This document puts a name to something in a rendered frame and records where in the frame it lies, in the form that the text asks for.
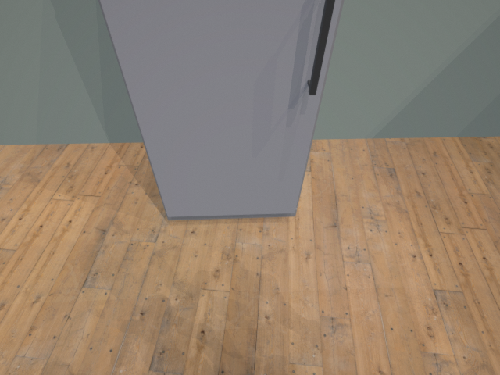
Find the fridge door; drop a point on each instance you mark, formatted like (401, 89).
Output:
(219, 89)

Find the handle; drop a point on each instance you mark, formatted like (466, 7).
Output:
(321, 45)

